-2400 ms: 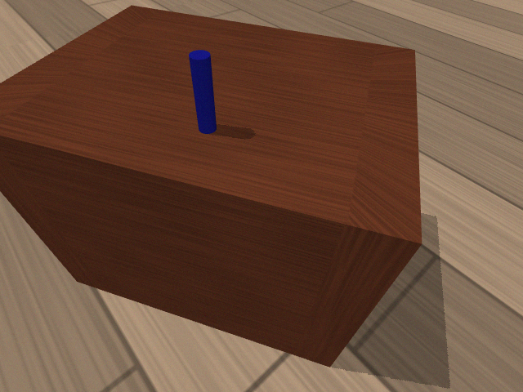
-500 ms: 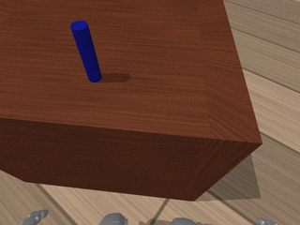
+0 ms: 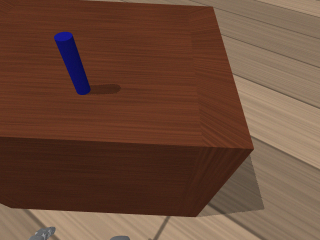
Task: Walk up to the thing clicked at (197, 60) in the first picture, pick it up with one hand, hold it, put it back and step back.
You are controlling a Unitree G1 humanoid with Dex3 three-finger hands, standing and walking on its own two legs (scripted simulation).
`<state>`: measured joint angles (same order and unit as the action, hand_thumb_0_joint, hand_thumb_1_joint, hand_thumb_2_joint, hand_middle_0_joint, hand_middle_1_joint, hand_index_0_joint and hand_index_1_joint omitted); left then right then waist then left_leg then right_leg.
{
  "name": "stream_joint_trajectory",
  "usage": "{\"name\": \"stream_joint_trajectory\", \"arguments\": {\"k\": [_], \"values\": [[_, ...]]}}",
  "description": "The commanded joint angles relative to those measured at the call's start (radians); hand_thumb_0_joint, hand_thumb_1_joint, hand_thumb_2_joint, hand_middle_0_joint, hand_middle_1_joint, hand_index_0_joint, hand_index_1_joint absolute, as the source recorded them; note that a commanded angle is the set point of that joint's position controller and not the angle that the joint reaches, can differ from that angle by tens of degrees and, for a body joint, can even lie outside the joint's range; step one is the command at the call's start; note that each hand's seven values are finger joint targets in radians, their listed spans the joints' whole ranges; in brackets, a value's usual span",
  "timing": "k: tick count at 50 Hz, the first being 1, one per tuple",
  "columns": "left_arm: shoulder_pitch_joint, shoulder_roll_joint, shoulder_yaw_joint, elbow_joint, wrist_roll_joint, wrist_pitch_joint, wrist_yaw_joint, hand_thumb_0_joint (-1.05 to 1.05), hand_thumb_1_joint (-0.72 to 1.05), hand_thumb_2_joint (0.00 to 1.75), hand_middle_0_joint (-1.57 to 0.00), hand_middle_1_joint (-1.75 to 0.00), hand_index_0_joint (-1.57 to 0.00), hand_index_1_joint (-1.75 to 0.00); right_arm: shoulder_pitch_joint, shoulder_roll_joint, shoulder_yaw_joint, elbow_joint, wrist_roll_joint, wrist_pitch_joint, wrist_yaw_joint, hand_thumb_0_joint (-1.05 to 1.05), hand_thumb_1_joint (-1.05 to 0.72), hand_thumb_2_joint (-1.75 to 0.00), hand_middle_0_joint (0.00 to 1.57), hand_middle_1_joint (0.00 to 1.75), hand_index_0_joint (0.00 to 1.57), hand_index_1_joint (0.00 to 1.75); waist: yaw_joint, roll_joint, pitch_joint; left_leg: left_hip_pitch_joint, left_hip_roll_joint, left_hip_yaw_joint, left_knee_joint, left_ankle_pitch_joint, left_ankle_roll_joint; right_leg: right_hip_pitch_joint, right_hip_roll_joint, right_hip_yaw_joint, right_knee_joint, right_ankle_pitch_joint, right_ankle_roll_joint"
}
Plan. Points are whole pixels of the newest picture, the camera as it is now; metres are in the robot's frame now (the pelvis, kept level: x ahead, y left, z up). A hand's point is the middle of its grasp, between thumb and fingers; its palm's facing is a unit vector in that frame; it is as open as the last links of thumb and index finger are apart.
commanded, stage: walk up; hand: left
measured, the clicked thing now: (74, 66) +0.51 +0.24 +0.13
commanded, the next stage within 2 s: stand in 1.08 s
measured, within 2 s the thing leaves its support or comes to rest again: neither
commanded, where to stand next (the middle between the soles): +0.03 +0.02 m, yaw +1 degrees
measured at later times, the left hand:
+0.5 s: hand out of the picture +0.09 +0.26 -0.13, palm faces +0.02 -0.94 -0.33, open 7.4 cm
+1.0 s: hand out of the picture +0.07 +0.26 -0.13, palm faces +0.03 -0.94 -0.33, open 7.4 cm
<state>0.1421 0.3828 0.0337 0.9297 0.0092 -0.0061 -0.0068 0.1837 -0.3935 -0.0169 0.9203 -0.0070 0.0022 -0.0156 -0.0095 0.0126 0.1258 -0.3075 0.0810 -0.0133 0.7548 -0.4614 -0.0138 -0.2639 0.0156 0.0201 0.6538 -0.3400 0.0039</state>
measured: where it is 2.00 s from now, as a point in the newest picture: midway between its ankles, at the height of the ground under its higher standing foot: outside the picture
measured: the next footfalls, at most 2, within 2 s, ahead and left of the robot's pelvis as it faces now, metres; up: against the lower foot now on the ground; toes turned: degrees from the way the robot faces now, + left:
none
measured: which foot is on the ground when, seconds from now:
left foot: down 0.00-1.00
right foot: down 0.00-1.00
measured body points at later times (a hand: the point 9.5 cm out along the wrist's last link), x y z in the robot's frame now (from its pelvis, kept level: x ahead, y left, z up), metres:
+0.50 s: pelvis -0.01 +0.01 +0.02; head -0.01 +0.01 +0.47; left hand +0.09 +0.31 -0.10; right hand +0.08 -0.29 -0.11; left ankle +0.00 +0.14 -0.72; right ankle +0.01 -0.13 -0.72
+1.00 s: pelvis +0.00 +0.01 +0.03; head +0.01 +0.01 +0.48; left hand +0.07 +0.31 -0.11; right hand +0.09 -0.29 -0.11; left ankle +0.00 +0.14 -0.72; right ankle +0.01 -0.13 -0.72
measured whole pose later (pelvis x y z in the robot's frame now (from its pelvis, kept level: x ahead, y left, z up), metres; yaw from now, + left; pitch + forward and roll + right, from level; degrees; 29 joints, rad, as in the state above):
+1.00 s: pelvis +0.00 +0.01 +0.03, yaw +2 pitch -2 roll +0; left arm 0.08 0.34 0.02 1.17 0.01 -0.01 -0.01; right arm 0.08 -0.34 -0.01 1.15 -0.01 0.00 0.01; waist 0.01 0.00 0.06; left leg -0.12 0.03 -0.02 0.35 -0.18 -0.03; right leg -0.11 -0.03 0.01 0.33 -0.17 0.03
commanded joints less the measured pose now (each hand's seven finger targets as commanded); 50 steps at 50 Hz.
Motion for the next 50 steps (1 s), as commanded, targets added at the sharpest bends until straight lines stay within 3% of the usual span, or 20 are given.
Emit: {"name": "stream_joint_trajectory", "arguments": {"k": [1,3,4,5,6,9,11,15,25,39,50], "values": [[-0.089,0.245,0.049,-0.060,0.006,-0.040,0.019,0.00,0.90,0.90,-0.20,-0.30,-0.20,-0.30,-0.010,-0.172,-0.048,-0.034,0.019,-0.019,0.001,0.00,-0.90,-0.90,0.20,0.30,0.20,0.30,-0.020,-0.129,-0.122,0.026,-0.028,-0.012,-0.083,0.010,0.029,0.011,-0.246,0.238,-0.198,0.375,-0.176],[-0.111,0.229,0.046,-0.045,-0.003,-0.033,0.018,0.00,0.90,0.90,-0.20,-0.30,-0.20,-0.30,0.026,-0.171,-0.051,0.005,0.010,-0.029,0.005,0.00,-0.90,-0.90,0.20,0.30,0.20,0.30,-0.033,-0.144,-0.146,0.144,-0.010,-0.027,-0.254,0.312,0.031,-0.016,-0.183,0.149,-0.155,0.374,-0.098],[-0.098,0.208,0.038,-0.043,-0.006,-0.029,0.015,0.00,0.90,0.90,-0.20,-0.30,-0.20,-0.30,0.005,-0.196,-0.055,0.006,-0.001,-0.032,0.006,0.00,-0.90,-0.90,0.20,0.30,0.20,0.30,-0.018,-0.103,-0.166,0.171,0.026,-0.093,-0.290,0.344,0.059,-0.037,-0.147,0.129,-0.145,0.292,-0.065],[-0.089,0.203,0.038,-0.020,-0.012,-0.023,0.013,0.00,0.90,0.90,-0.20,-0.30,-0.20,-0.30,-0.052,-0.212,-0.054,0.008,0.002,-0.033,0.012,0.00,-0.90,-0.90,0.20,0.30,0.20,0.30,0.011,-0.074,-0.145,0.114,0.044,-0.118,-0.296,0.268,0.072,-0.012,-0.105,0.095,-0.188,0.108,-0.049],[-0.086,0.198,0.036,-0.003,-0.008,-0.025,0.012,0.00,0.90,0.90,-0.20,-0.30,-0.20,-0.30,-0.076,-0.204,-0.046,0.014,0.006,-0.032,0.018,0.00,-0.90,-0.90,0.20,0.30,0.20,0.30,0.019,-0.053,-0.132,0.089,0.050,-0.116,-0.306,0.241,0.068,0.025,-0.109,0.098,-0.225,0.038,-0.050],[-0.125,0.209,0.034,0.030,-0.006,-0.031,0.010,0.00,0.90,0.90,-0.20,-0.30,-0.20,-0.30,-0.083,-0.188,-0.035,0.051,0.002,-0.029,0.020,0.00,-0.90,-0.90,0.20,0.30,0.20,0.30,0.001,-0.036,-0.107,0.091,0.013,-0.072,-0.343,0.231,0.043,0.042,-0.133,0.125,-0.266,0.076,-0.058],[-0.111,0.200,0.030,0.059,-0.009,-0.031,0.010,0.00,0.90,0.90,-0.20,-0.30,-0.20,-0.30,-0.104,-0.191,-0.033,0.074,0.004,-0.032,0.021,0.00,-0.90,-0.90,0.20,0.30,0.20,0.30,0.013,-0.015,-0.118,0.118,0.019,-0.078,-0.368,0.260,0.044,0.059,-0.131,0.107,-0.289,0.113,-0.053],[-0.140,0.187,0.027,0.090,-0.010,-0.031,0.007,0.00,0.90,0.90,-0.20,-0.30,-0.20,-0.30,-0.105,-0.183,-0.025,0.109,0.005,-0.036,0.020,0.00,-0.90,-0.90,0.20,0.30,0.20,0.30,0.009,-0.020,-0.164,0.150,0.032,-0.076,-0.405,0.333,0.040,0.126,-0.128,0.082,-0.308,0.192,-0.038],[-0.141,0.173,0.022,0.156,-0.007,-0.023,0.004,0.00,0.90,0.90,-0.20,-0.30,-0.20,-0.30,-0.153,-0.171,-0.029,0.154,0.002,-0.033,0.017,0.00,-0.90,-0.90,0.20,0.30,0.20,0.30,0.014,0.015,-0.132,0.137,0.041,-0.089,-0.487,0.263,0.032,0.146,-0.125,0.062,-0.364,0.165,-0.021],[-0.121,0.178,0.023,0.181,0.000,-0.026,0.009,0.00,0.90,0.90,-0.20,-0.30,-0.20,-0.30,-0.161,-0.168,-0.031,0.166,0.006,-0.028,0.016,0.00,-0.90,-0.90,0.20,0.30,0.20,0.30,0.010,0.000,-0.169,0.197,0.042,-0.072,-0.464,0.387,0.030,0.161,-0.135,0.050,-0.374,0.261,-0.013],[-0.125,0.175,0.024,0.175,-0.001,-0.022,0.012,0.00,0.90,0.90,-0.20,-0.30,-0.20,-0.30,-0.153,-0.163,-0.032,0.169,0.004,-0.023,0.014,0.00,-0.90,-0.90,0.20,0.30,0.20,0.30,0.008,-0.002,-0.151,0.182,0.037,-0.073,-0.470,0.406,0.025,0.168,-0.137,0.046,-0.376,0.283,-0.010]]}}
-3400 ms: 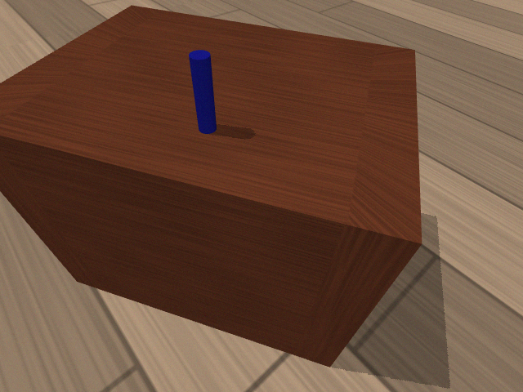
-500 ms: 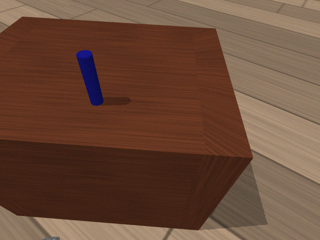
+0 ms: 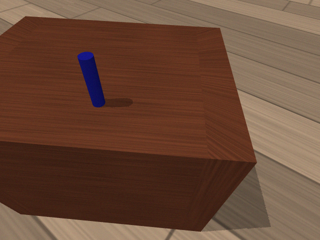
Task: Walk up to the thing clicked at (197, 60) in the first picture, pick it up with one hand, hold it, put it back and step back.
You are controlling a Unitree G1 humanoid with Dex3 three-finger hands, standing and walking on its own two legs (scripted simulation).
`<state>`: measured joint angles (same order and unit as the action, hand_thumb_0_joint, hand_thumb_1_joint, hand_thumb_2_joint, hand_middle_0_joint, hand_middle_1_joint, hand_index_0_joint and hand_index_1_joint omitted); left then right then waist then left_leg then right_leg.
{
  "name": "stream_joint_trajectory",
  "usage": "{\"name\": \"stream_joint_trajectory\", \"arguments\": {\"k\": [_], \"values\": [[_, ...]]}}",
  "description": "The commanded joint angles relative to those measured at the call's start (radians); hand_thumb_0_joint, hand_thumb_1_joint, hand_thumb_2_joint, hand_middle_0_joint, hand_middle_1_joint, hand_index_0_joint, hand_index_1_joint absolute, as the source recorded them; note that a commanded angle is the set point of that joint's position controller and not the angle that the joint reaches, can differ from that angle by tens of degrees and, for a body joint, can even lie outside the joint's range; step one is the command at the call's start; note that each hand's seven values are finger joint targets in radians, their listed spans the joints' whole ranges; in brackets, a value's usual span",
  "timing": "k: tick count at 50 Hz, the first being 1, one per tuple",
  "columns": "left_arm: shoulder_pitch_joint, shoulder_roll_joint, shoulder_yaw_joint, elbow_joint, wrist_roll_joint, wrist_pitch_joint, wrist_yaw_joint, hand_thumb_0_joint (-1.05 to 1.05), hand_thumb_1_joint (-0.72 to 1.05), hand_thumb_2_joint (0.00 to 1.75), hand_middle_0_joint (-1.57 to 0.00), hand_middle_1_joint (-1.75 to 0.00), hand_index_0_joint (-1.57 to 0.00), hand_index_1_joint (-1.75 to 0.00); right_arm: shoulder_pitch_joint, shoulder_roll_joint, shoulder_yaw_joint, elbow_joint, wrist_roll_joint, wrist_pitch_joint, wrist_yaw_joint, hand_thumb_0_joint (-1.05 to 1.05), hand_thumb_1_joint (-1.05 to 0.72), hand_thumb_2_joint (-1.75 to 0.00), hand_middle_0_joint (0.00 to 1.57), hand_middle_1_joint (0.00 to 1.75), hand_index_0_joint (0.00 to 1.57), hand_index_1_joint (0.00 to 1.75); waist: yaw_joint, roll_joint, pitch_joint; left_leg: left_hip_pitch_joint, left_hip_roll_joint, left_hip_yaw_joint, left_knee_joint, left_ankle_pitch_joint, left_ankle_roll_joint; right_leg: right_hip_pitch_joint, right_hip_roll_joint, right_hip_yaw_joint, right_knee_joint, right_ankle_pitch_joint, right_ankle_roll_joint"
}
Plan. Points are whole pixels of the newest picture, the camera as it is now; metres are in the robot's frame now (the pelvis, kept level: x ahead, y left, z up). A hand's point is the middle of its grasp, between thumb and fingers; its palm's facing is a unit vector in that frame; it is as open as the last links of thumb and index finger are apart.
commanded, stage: walk up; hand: left
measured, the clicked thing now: (93, 82) +0.51 +0.22 +0.10
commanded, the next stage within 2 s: stand in 0.08 s
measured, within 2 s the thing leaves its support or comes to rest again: neither
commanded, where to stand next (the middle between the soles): +0.03 +0.01 m, yaw +0 degrees
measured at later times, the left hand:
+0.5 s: hand out of the picture +0.08 +0.25 -0.16, palm faces -0.02 -0.94 -0.34, open 7.4 cm
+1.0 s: hand out of the picture +0.08 +0.24 -0.16, palm faces -0.03 -0.94 -0.34, open 7.4 cm
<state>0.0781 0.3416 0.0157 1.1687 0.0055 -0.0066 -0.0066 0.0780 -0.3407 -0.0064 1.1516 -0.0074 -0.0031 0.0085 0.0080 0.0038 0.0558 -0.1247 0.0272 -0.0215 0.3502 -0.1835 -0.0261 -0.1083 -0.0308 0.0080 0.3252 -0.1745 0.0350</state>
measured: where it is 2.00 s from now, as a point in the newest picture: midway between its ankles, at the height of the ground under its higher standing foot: outside the picture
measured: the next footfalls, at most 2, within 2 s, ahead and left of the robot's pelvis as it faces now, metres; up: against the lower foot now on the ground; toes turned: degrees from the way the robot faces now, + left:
none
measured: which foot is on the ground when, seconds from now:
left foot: down 0.00-1.00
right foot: down 0.00-1.00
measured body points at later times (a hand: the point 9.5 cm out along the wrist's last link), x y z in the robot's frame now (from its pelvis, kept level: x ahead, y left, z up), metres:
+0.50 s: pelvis +0.00 -0.01 +0.00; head +0.02 -0.01 +0.45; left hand +0.09 +0.30 -0.13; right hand +0.08 -0.31 -0.13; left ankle +0.01 +0.14 -0.75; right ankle +0.00 -0.14 -0.75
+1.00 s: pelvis +0.01 -0.01 +0.00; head +0.02 -0.01 +0.45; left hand +0.08 +0.29 -0.13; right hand +0.08 -0.31 -0.13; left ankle +0.01 +0.14 -0.75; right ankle +0.00 -0.14 -0.75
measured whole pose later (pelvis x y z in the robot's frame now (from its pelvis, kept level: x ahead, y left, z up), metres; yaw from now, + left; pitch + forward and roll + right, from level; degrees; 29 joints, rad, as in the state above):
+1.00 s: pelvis +0.01 -0.01 +0.00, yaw +0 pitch -2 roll +0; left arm 0.11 0.35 0.00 1.11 0.00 -0.01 -0.01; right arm 0.11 -0.35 0.00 1.13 -0.01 -0.01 0.01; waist 0.00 0.00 0.06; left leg -0.11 0.04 -0.02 0.33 -0.19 -0.04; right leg -0.11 -0.02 0.01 0.34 -0.19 0.02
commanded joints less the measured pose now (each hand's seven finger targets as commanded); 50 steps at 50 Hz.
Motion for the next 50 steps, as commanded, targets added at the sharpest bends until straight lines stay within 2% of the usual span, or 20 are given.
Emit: {"name": "stream_joint_trajectory", "arguments": {"k": [1,6,8,10,21,32,39,50], "values": [[-0.054,0.216,0.043,-0.061,0.003,-0.021,0.013,0.00,0.90,0.90,-0.20,-0.30,-0.20,-0.30,-0.054,-0.218,-0.044,-0.064,0.005,-0.018,-0.011,0.00,-0.90,-0.90,0.20,0.30,0.20,0.30,-0.009,0.011,-0.083,0.007,0.095,-0.066,-0.064,0.134,0.040,0.010,-0.088,0.052,-0.048,0.112,-0.041],[-0.036,0.219,0.037,-0.077,0.005,-0.026,0.014,0.00,0.90,0.90,-0.20,-0.30,-0.20,-0.30,-0.042,-0.226,-0.043,-0.074,-0.005,-0.025,-0.013,0.00,-0.90,-0.90,0.20,0.30,0.20,0.30,-0.009,-0.002,-0.094,0.016,0.102,-0.067,-0.063,0.168,0.037,0.025,-0.101,0.063,-0.034,0.148,-0.043],[-0.034,0.220,0.036,-0.080,0.003,-0.024,0.013,0.00,0.90,0.90,-0.20,-0.30,-0.20,-0.30,-0.046,-0.224,-0.042,-0.077,-0.003,-0.026,-0.013,0.00,-0.90,-0.90,0.20,0.30,0.20,0.30,-0.008,0.003,-0.086,0.023,0.101,-0.068,-0.069,0.155,0.033,0.006,-0.095,0.061,-0.036,0.118,-0.043],[-0.025,0.223,0.034,-0.088,0.003,-0.027,0.011,0.00,0.90,0.90,-0.20,-0.30,-0.20,-0.30,-0.041,-0.227,-0.042,-0.077,-0.002,-0.027,-0.012,0.00,-0.90,-0.90,0.20,0.30,0.20,0.30,-0.006,0.008,-0.102,0.033,0.101,-0.063,-0.062,0.171,0.035,0.020,-0.100,0.067,-0.035,0.146,-0.045],[-0.019,0.224,0.029,-0.101,0.004,-0.022,0.010,0.00,0.90,0.90,-0.20,-0.30,-0.20,-0.30,-0.031,-0.228,-0.035,-0.083,-0.001,-0.025,-0.013,0.00,-0.90,-0.90,0.20,0.30,0.20,0.30,-0.007,0.012,-0.075,0.011,0.099,-0.061,-0.077,0.123,0.033,0.006,-0.098,0.069,-0.036,0.115,-0.047],[-0.010,0.237,0.027,-0.107,0.002,-0.025,0.013,0.00,0.90,0.90,-0.20,-0.30,-0.20,-0.30,-0.015,-0.233,-0.037,-0.084,-0.001,-0.021,-0.010,0.00,-0.90,-0.90,0.20,0.30,0.20,0.30,-0.013,-0.006,-0.088,0.035,0.099,-0.058,-0.060,0.135,0.035,0.001,-0.099,0.073,-0.041,0.128,-0.049],[-0.002,0.238,0.026,-0.106,0.001,-0.025,0.013,0.00,0.90,0.90,-0.20,-0.30,-0.20,-0.30,-0.013,-0.225,-0.035,-0.083,0.000,-0.019,-0.009,0.00,-0.90,-0.90,0.20,0.30,0.20,0.30,-0.011,-0.014,-0.073,0.031,0.098,-0.057,-0.062,0.112,0.033,-0.012,-0.095,0.076,-0.045,0.101,-0.052],[0.000,0.234,0.027,-0.113,0.002,-0.024,0.012,0.00,0.90,0.90,-0.20,-0.30,-0.20,-0.30,-0.004,-0.232,-0.034,-0.088,-0.002,-0.023,-0.013,0.00,-0.90,-0.90,0.20,0.30,0.20,0.30,-0.008,0.012,-0.090,0.036,0.102,-0.054,-0.062,0.158,0.034,0.010,-0.099,0.074,-0.031,0.151,-0.052]]}}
